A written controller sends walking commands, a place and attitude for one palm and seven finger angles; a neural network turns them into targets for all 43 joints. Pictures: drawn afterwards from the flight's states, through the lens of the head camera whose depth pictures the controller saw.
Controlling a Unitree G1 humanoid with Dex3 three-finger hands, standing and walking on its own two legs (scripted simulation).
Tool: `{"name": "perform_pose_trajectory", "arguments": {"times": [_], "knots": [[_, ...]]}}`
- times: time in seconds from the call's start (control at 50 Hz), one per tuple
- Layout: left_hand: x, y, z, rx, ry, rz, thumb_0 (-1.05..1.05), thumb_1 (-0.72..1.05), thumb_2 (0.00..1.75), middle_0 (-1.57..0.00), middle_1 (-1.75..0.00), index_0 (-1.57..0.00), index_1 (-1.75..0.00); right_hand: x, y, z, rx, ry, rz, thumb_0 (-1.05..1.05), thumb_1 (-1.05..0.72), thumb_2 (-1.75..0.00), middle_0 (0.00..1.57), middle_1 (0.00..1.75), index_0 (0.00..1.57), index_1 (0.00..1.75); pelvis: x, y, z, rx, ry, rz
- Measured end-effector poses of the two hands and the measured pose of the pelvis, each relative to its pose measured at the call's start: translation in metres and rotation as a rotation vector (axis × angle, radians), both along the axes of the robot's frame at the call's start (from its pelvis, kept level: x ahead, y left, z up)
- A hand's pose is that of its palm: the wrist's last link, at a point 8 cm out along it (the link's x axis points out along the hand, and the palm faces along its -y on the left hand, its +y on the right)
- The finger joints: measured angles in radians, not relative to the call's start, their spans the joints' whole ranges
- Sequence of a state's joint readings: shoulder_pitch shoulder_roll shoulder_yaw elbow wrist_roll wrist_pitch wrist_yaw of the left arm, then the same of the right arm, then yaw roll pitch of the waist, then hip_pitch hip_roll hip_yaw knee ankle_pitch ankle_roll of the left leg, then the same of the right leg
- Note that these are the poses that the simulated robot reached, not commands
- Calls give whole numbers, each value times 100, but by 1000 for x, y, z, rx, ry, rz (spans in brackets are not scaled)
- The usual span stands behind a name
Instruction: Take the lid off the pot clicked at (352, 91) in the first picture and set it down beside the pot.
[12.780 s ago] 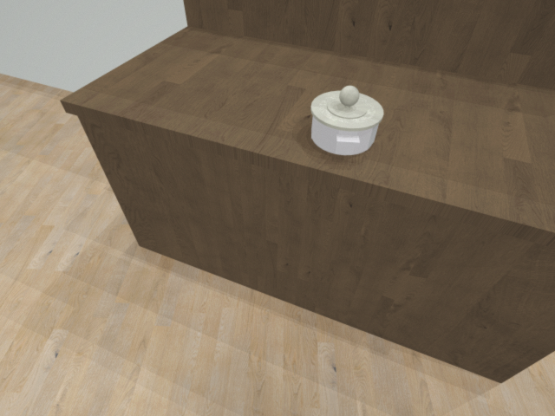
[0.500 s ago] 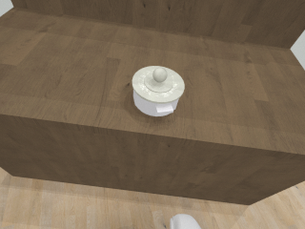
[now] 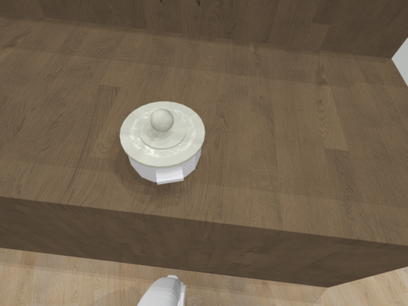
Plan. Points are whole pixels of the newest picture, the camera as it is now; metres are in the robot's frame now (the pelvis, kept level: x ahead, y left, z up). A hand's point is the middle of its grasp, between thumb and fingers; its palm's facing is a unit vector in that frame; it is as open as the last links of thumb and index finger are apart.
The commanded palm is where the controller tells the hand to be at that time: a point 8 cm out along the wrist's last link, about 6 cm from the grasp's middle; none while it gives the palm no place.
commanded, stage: come to a stop and stand still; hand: left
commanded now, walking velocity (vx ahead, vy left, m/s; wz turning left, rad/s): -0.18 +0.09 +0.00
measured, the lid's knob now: (162, 120) +0.43 +0.13 +0.10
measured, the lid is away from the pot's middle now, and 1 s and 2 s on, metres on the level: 0.00 0.00 0.00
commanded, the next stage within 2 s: look again from close up in 1.74 s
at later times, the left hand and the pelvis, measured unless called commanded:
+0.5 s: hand out of the picture +0.01 +0.29 -0.17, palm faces +0.00 -0.98 -0.21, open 7.4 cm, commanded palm none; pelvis -0.05 +0.08 +0.01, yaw -2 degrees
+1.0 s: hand out of the picture -0.14 +0.24 -0.16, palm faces +0.06 -0.99 -0.15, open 7.4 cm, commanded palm none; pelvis -0.12 +0.08 +0.02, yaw -2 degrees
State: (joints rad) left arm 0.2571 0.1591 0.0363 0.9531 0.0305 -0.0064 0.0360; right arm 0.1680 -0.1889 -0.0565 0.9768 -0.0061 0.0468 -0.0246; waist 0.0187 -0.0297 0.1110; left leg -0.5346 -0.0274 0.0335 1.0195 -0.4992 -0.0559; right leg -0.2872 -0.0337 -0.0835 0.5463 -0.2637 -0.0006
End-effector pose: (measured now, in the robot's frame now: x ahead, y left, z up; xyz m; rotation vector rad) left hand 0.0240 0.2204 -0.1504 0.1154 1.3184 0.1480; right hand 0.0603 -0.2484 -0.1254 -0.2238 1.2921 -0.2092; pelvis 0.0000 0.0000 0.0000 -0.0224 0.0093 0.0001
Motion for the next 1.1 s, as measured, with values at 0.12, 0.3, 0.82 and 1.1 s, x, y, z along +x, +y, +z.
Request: {"name": "perform_pose_trajectory", "arguments": {"times": [0.12,0.3,0.82,1.1], "knots": [[-5,32,-9,10,10,15,0,90,89,-20,-30,-21,-30,41,33,8,11,-103,45,1,-91,-90,19,30,20,29,-1,21,-3,3,-6,8],[14,100,-1,64,-71,3,0,91,89,-20,-30,-20,-30,27,82,22,1,-189,60,1,-91,-90,20,30,20,29,-19,60,1,-47,-28,-2],[-200,86,19,35,229,7,0,91,90,-20,-30,-20,-30,-209,70,9,32,89,-174,1,-91,-90,19,30,20,29,-116,68,16,30,-13,-58],[-159,85,11,-42,40,45,0,91,89,-20,-30,-20,-30,-176,131,-3,101,57,-70,1,-91,-90,19,30,20,29,-107,104,12,30,-3,-20]]}}
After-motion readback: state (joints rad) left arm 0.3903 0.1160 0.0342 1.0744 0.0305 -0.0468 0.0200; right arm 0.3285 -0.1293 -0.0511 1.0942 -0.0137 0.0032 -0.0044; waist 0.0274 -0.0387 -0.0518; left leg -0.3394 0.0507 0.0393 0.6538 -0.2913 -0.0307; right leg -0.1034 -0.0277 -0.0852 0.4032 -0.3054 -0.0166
